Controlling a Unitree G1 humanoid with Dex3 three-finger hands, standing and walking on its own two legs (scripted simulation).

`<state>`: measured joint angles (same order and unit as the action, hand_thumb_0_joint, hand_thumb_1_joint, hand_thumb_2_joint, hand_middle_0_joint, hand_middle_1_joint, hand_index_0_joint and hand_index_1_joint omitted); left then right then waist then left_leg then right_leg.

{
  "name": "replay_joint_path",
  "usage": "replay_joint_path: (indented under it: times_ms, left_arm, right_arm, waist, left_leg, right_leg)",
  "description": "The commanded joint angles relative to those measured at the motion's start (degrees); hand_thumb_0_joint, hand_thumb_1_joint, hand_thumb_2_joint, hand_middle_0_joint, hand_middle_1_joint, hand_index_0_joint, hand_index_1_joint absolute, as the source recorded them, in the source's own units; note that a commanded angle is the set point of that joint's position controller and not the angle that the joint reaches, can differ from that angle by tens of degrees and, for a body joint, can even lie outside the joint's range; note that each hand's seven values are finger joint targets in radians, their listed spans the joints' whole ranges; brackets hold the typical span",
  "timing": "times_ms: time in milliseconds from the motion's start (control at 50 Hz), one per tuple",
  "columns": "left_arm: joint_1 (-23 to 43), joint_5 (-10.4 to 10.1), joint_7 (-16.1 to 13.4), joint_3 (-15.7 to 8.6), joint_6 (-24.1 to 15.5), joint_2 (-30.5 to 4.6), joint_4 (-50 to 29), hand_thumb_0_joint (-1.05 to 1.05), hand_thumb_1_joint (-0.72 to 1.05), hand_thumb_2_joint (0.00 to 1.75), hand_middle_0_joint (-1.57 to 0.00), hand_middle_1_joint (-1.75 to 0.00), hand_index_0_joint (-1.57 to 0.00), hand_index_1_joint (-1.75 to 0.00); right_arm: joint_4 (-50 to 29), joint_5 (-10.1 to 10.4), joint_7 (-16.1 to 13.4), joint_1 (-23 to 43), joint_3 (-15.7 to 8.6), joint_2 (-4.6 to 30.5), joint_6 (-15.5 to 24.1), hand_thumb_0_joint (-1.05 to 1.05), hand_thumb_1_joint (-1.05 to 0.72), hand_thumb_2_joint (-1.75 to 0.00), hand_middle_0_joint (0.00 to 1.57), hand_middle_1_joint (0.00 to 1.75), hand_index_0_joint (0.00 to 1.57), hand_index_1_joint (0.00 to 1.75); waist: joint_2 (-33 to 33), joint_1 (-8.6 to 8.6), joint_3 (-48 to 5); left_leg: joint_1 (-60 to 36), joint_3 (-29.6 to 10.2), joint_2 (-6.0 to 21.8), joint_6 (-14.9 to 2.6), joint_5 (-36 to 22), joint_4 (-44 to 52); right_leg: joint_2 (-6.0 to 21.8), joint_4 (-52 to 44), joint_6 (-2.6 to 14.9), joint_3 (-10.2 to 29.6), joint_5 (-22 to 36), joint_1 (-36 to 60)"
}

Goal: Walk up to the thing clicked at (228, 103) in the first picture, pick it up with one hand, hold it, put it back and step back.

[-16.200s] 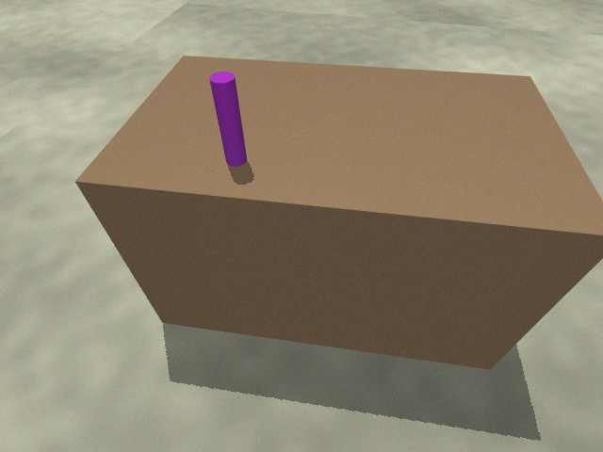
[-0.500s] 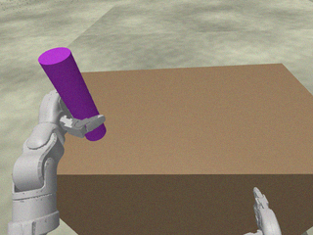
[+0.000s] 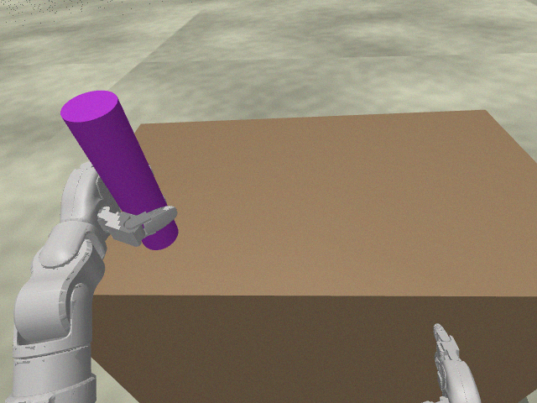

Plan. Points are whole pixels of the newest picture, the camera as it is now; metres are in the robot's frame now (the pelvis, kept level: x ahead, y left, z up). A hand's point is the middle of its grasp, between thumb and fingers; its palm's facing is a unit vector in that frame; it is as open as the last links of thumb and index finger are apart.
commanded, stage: hold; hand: left
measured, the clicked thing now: (132, 183) +0.31 +0.16 +0.25
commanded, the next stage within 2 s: crouch in 1.32 s
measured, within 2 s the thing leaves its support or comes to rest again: neither
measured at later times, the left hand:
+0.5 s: hand (143, 197) +0.33 +0.17 +0.21, palm faces +0.08 -1.00 -0.04, open 8.7 cm
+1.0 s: hand (145, 190) +0.34 +0.17 +0.21, palm faces +0.06 -1.00 -0.03, open 8.7 cm
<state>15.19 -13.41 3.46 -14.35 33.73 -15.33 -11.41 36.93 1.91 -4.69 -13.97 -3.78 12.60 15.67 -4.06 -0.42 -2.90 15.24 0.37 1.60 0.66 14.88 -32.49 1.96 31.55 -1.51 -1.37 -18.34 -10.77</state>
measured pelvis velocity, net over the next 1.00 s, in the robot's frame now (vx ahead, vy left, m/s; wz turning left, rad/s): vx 0.01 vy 0.00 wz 0.00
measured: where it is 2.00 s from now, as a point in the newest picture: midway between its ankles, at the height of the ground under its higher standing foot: outside the picture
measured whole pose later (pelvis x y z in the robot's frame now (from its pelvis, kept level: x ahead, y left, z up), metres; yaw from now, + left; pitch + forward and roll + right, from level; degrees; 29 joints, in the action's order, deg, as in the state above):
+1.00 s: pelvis +0.01 +0.00 +0.00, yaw +0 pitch -2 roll +0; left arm 17.0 -13.4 3.6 -14.6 33.3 -15.1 -9.0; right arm 37.3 2.0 -5.2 -13.8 -3.6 12.3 16.7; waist -3.7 -0.2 -3.1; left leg 15.4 0.6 1.6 0.6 15.3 -32.4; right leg 2.0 31.4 -1.6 -1.1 -18.6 -11.0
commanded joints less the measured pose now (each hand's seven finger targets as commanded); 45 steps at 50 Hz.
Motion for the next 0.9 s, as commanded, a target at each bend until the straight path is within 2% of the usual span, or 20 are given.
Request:
replay_joint_path:
  times_ms: [0, 60, 80, 120, 140, 160, 200, 280, 320, 340, 380, 540, 600, 640, 700, 740, 800, 840, 860, 880]
  left_arm:
    - [28.15, -1.12, -0.07, -3.9, -5.95, -10.17, -14.58, 0.0, 0.15, 1.36, -1.33, -1.52, -1.35, -1.53]
    - [29.53, -1.15, 0.13, -3.75, -5.46, -10.18, -13.4, 0.0, 0.16, 1.35, -1.34, -1.52, -1.36, -1.53]
    - [31.67, -0.96, 0.0, -4.58, -5.76, -11.75, -15.84, 0.0, 0.15, 1.35, -1.32, -1.51, -1.34, -1.52]
    - [29.28, -1.22, 0.09, -5.1, -5.08, -11.13, -10.97, 0.0, 0.15, 1.35, -1.32, -1.52, -1.34, -1.52]
    - [29.68, -1.34, 0.12, -4.37, -4.82, -10.21, -11.23, 0.0, 0.17, 1.35, -1.32, -1.51, -1.34, -1.52]
    - [29.59, -1.23, 0.12, -4.82, -4.95, -10.53, -10.3, 0.0, 0.17, 1.34, -1.32, -1.51, -1.34, -1.51]
    - [31.97, -1.08, -0.04, -5.92, -5.82, -12.64, -14.2, 0.0, 0.17, 1.34, -1.31, -1.5, -1.33, -1.51]
    - [28.77, -1.2, 0.09, -5.56, -5.89, -10.8, -10.74, 0.0, 0.16, 1.34, -1.31, -1.5, -1.33, -1.51]
    - [28.57, -1.04, -0.03, -6.1, -6.43, -11.72, -12.57, 0.0, 0.16, 1.35, -1.32, -1.51, -1.34, -1.52]
    - [28.9, -0.73, -0.02, -6.08, -6.78, -12.49, -16.1, 0.0, 0.15, 1.35, -1.31, -1.51, -1.33, -1.52]
    - [26.53, -0.99, -0.03, -5.58, -6.61, -10.78, -13.81, 0.0, 0.16, 1.35, -1.32, -1.51, -1.34, -1.52]
    - [26.52, -1.32, 0.15, -5.88, -7.5, -11.94, -20.38, 0.0, 0.15, 1.37, -1.33, -1.53, -1.35, -1.54]
    - [25.99, -1.68, 0.08, -6.3, -6.77, -11.94, -18.84, 0.0, 0.13, 1.37, -1.32, -1.54, -1.34, -1.54]
    - [24.48, -1.25, 0.14, -4.51, -5.86, -9.84, -14.5, 0.0, 0.13, 1.38, -1.33, -1.54, -1.35, -1.55]
    - [27.54, -0.92, 0.34, -4.72, -6.33, -11.61, -17.28, 0.0, 0.16, 1.38, -1.34, -1.54, -1.36, -1.55]
    - [26.09, -1.37, 0.61, -3.93, -5.92, -9.85, -15.23, 0.0, 0.14, 1.38, -1.32, -1.54, -1.34, -1.55]
    - [28.08, -1.03, 0.26, -4.7, -6.04, -10.58, -13.88, 0.0, 0.14, 1.35, -1.3, -1.51, -1.32, -1.52]
    - [31.69, -0.91, -0.07, -6.17, -6.94, -13.53, -18.89, 0.0, 0.15, 1.36, -1.32, -1.52, -1.33, -1.53]
    - [27.63, -1.02, -0.11, -6.88, -6.39, -12.61, -13.51, 0.0, 0.13, 1.35, -1.32, -1.52, -1.33, -1.52]
    - [26.61, -1.33, 0.03, -5.52, -6.12, -10.42, -12.33, 0.0, 0.13, 1.35, -1.32, -1.52, -1.34, -1.53]
  right_arm:
    - [-8.92, 0.01, -1.0, 8.07, -1.82, 6.41, 4.18, 0.0, 0.53, -0.06, 0.05, 0.05, 0.05, 0.05]
    - [-9.41, 0.0, -1.12, 8.19, -1.12, 6.13, 4.33, 0.0, 0.53, -0.06, 0.05, 0.05, 0.05, 0.05]
    - [-8.43, 0.01, -1.07, 7.66, -1.34, 6.21, 4.33, 0.0, 0.53, -0.06, 0.05, 0.05, 0.05, 0.05]
    - [-9.18, 0.07, -1.21, 6.9, -2.68, 7.67, 4.38, 0.0, 0.53, -0.06, 0.05, 0.05, 0.05, 0.05]
    - [-9.35, 0.21, -0.94, 7.9, -1.19, 6.19, 4.41, 0.0, 0.53, -0.06, 0.05, 0.05, 0.05, 0.05]
    - [-9.34, 0.19, -1.01, 7.39, -2.62, 7.47, 4.41, 0.0, 0.53, -0.06, 0.05, 0.05, 0.05, 0.05]
    - [-9.48, 0.4, -0.69, 6.42, -1.75, 6.35, 4.27, 0.0, 0.53, -0.06, 0.05, 0.05, 0.05, 0.05]
    - [-10.75, 0.42, -0.29, 7.08, -2.18, 6.75, 4.05, 0.0, 0.53, -0.06, 0.05, 0.05, 0.05, 0.05]
    - [-10.49, 0.48, -0.15, 7.01, -2.2, 6.59, 3.92, 0.0, 0.53, -0.06, 0.05, 0.05, 0.05, 0.05]
    - [-10.17, 0.48, 0.01, 6.89, -1.7, 5.9, 3.71, 0.0, 0.53, -0.06, 0.05, 0.05, 0.05, 0.05]
    - [-10.64, 0.27, -0.21, 7.5, -2.36, 6.65, 3.79, 0.0, 0.53, -0.06, 0.05, 0.05, 0.05, 0.05]
    - [-8.66, -0.23, -1.18, 8.38, -2.09, 6.56, 4.19, 0.0, 0.52, -0.06, 0.05, 0.05, 0.05, 0.05]
    - [-7.52, -0.25, -1.52, 7.95, -2.1, 6.64, 4.25, 0.0, 0.52, -0.06, 0.05, 0.05, 0.05, 0.05]
    - [-6.7, -0.29, -1.66, 8.82, -1.89, 6.26, 4.34, 0.0, 0.53, -0.06, 0.05, 0.05, 0.05, 0.05]
    - [-7.82, -0.13, -1.82, 8.3, -2.08, 6.79, 4.45, 0.0, 0.52, -0.06, 0.05, 0.05, 0.05, 0.05]
    - [-7.69, -0.07, -1.69, 7.73, -1.63, 6.32, 4.44, 0.0, 0.53, -0.06, 0.05, 0.05, 0.05, 0.05]
    - [-8.11, -0.03, -1.54, 7.83, -1.92, 6.65, 4.6, 0.0, 0.53, -0.06, 0.05, 0.05, 0.05, 0.05]
    - [-7.94, 0.06, -1.43, 6.75, -2.13, 6.51, 4.64, 0.0, 0.53, -0.06, 0.05, 0.05, 0.05, 0.05]
    - [-7.78, 0.12, -1.43, 5.81, -2.19, 6.26, 4.61, 0.0, 0.53, -0.06, 0.05, 0.05, 0.05, 0.05]
    - [-8.94, 0.14, -1.19, 6.66, -1.74, 5.84, 4.72, 0.0, 0.53, -0.06, 0.05, 0.05, 0.05, 0.05]
  waist:
    - [1.69, 0.71, -12.23]
    - [2.01, 0.53, -11.32]
    - [0.48, 0.13, -12.79]
    - [3.36, 0.93, -11.84]
    - [2.05, 0.14, -10.69]
    - [2.43, 0.86, -11.24]
    - [1.81, 0.0, -12.22]
    - [3.13, -0.11, -11.96]
    - [1.97, -0.19, -12.01]
    - [0.46, -1.13, -13.34]
    - [1.22, -0.52, -12.47]
    - [1.64, 0.1, -13.48]
    - [1.39, 0.15, -13.55]
    - [1.82, 0.4, -10.94]
    - [1.41, 0.65, -13.39]
    - [2.43, 0.66, -12.52]
    - [2.37, 0.37, -12.0]
    - [0.44, 0.19, -13.17]
    - [1.96, 0.28, -12.87]
    - [2.59, 0.17, -12.19]
  left_leg:
    - [-9.98, 0.38, -1.63, -1.52, -8.78, 3.91]
    - [-9.51, 0.35, -1.63, -1.51, -8.15, 4.23]
    - [-10.01, 0.35, -1.7, -1.34, -8.75, 4.18]
    - [-9.69, 0.29, -1.55, -1.58, -8.89, 4.1]
    - [-8.79, 0.66, -1.87, -1.51, -8.16, 4.18]
    - [-9.32, 0.54, -1.59, -1.41, -7.94, 4.33]
    - [-9.68, 0.33, -1.5, -1.2, -8.4, 4.41]
    - [-8.96, 0.37, -1.38, -1.42, -9.49, 4.05]
    - [-9.0, 0.57, -1.52, -1.31, -9.64, 3.96]
    - [-9.4, 0.3, -1.44, -1.12, -10.25, 4.07]
    - [-9.35, 0.27, -1.25, -1.16, -9.65, 4.15]
    - [-10.49, 0.48, -1.58, -1.47, -9.69, 3.56]
    - [-10.29, 0.59, -1.74, -1.61, -11.87, 3.17]
    - [-9.17, 0.69, -1.76, -1.57, -10.44, 3.51]
    - [-10.81, 0.64, -1.9, -1.57, -10.51, 3.6]
    - [-10.48, 0.49, -1.8, -1.67, -11.7, 3.41]
    - [-9.76, 0.56, -1.78, -1.4, -10.82, 3.74]
    - [-10.48, 0.5, -1.82, -1.26, -10.37, 3.84]
    - [-10.17, 0.59, -1.8, -1.47, -11.15, 3.45]
    - [-9.78, 0.51, -1.69, -1.46, -11.29, 3.51]
  right_leg:
    - [-1.94, -5.54, 0.79, -1.91, 10.8, -4.28]
    - [-2.02, -5.73, 0.79, -2.14, 10.15, -4.32]
    - [-1.97, -5.45, 1.05, -2.08, 10.66, -4.35]
    - [-2.12, -5.7, 0.73, -2.19, 10.9, -4.48]
    - [-1.94, -5.93, 0.8, -1.99, 10.22, -4.57]
    - [-2.17, -5.82, 0.85, -2.11, 10.01, -4.79]
    - [-2.33, -5.55, 1.11, -2.4, 9.87, -4.62]
    - [-2.19, -5.42, 0.97, -2.28, 11.11, -3.4]
    - [-2.16, -5.4, 1.03, -2.07, 11.19, -3.85]
    - [-2.2, -5.09, 1.25, -2.26, 11.36, -3.23]
    - [-2.34, -5.35, 1.14, -2.27, 10.76, -3.43]
    - [-2.2, -5.52, 0.69, -1.83, 11.33, -3.62]
    - [-1.89, -5.34, 0.53, -1.64, 13.94, -3.07]
    - [-2.03, -5.37, 0.56, -1.7, 12.69, -4.28]
    - [-1.95, -5.42, 0.67, -1.74, 12.75, -4.2]
    - [-1.99, -5.25, 0.58, -1.99, 13.83, -3.99]
    - [-2.12, -5.22, 0.8, -1.96, 12.92, -4.09]
    - [-2.09, -5.24, 0.95, -2.05, 12.32, -4.19]
    - [-2.03, -5.29, 0.74, -2.03, 12.98, -3.71]
    - [-2.09, -5.24, 0.73, -2.13, 13.17, -3.26]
